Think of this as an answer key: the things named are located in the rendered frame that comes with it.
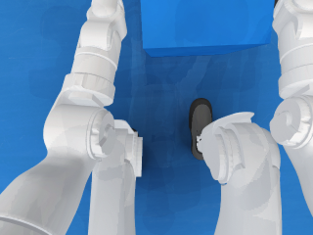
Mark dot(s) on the carton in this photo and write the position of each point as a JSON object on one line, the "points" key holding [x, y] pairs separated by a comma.
{"points": [[181, 28]]}

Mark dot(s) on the right robot upper arm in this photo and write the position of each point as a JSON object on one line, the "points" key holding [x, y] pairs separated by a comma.
{"points": [[292, 127]]}

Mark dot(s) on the left robot upper arm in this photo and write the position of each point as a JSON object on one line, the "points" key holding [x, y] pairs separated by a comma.
{"points": [[44, 199]]}

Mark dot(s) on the robot right forearm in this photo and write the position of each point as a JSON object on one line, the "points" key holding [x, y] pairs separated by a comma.
{"points": [[293, 23]]}

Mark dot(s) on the robot left thigh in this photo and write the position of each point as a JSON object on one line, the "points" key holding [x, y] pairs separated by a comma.
{"points": [[112, 200]]}

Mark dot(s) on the right robot shin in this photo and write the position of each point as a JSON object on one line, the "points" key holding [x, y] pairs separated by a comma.
{"points": [[242, 117]]}

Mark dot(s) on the robot left forearm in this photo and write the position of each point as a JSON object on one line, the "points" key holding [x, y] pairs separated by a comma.
{"points": [[90, 82]]}

